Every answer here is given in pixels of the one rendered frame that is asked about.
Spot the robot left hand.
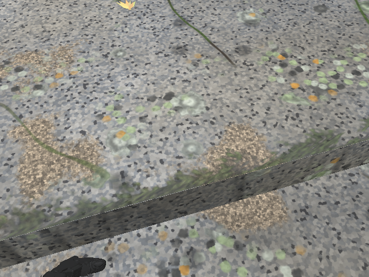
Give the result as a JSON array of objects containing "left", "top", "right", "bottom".
[{"left": 41, "top": 256, "right": 106, "bottom": 277}]

